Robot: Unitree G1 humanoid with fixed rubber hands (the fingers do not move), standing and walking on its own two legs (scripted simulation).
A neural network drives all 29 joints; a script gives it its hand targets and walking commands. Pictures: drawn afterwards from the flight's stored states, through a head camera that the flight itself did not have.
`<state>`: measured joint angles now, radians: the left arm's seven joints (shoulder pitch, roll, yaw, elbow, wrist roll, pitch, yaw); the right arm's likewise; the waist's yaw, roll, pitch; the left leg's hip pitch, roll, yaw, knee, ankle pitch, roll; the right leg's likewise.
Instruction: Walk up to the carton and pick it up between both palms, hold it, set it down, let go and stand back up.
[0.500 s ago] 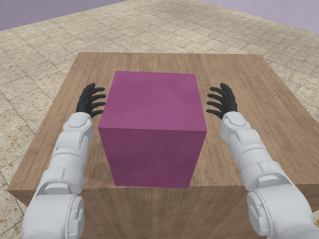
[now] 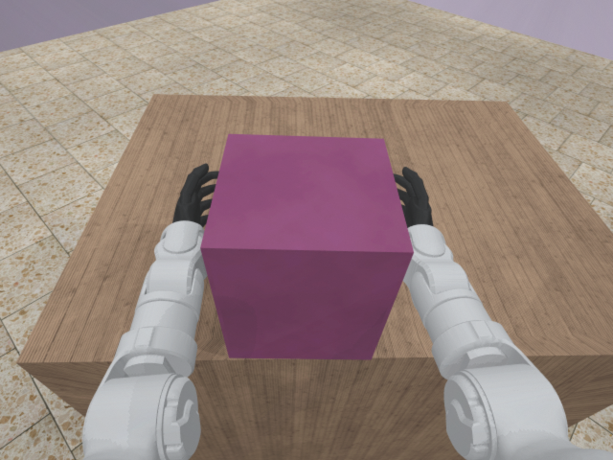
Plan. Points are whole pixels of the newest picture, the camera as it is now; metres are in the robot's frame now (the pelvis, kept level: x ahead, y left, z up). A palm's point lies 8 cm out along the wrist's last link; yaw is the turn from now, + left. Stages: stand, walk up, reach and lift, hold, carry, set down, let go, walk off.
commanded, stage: reach and lift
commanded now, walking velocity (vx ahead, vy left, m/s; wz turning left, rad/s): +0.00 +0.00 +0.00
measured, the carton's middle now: (303, 252) +0.40 +0.02 +0.07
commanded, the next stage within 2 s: none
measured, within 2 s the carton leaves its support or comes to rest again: leaves its support in 1.58 s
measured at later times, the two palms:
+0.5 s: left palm (187, 230) +0.39 +0.17 +0.12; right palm (421, 237) +0.38 -0.13 +0.12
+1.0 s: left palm (189, 229) +0.40 +0.17 +0.11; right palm (417, 238) +0.39 -0.13 +0.11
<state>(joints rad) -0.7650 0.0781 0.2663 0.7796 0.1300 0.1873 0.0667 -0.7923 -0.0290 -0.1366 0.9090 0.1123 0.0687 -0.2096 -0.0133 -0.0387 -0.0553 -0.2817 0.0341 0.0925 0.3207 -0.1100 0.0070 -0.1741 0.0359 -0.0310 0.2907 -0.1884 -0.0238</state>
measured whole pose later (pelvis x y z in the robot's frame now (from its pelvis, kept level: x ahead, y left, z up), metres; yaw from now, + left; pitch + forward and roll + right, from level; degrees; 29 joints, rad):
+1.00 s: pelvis +0.02 +0.01 +0.00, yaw +1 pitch -3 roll +0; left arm -0.63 -0.05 0.38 0.52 0.35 0.27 -0.07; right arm -0.63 0.08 -0.31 0.80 -0.12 -0.11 -0.12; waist -0.04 -0.07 0.04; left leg -0.08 0.01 0.08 0.27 -0.13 0.02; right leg 0.05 0.01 -0.04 0.21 -0.19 -0.01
